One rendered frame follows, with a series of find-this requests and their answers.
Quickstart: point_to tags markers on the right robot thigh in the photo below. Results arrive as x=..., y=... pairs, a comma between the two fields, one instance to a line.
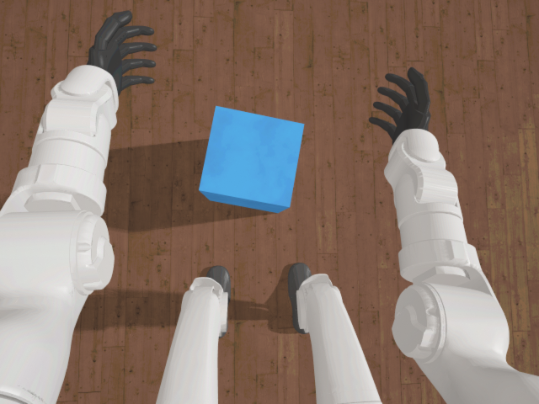
x=342, y=375

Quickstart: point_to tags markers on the right robot upper arm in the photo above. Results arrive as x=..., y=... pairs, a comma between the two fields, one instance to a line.
x=459, y=338

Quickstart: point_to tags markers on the robot right forearm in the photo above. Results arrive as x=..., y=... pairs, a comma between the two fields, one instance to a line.
x=434, y=243

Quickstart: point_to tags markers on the left robot upper arm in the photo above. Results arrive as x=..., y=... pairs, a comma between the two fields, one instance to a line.
x=50, y=261

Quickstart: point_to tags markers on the carton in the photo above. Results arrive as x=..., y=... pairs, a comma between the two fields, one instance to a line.
x=251, y=160

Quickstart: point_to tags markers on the robot left forearm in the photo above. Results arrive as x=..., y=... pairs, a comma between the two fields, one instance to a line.
x=71, y=148

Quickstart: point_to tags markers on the robot right shin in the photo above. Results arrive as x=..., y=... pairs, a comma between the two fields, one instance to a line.
x=318, y=278

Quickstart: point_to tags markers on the robot left hand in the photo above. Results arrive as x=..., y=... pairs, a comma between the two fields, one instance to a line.
x=108, y=51

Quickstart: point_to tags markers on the robot right hand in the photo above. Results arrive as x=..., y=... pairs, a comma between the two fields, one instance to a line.
x=415, y=107

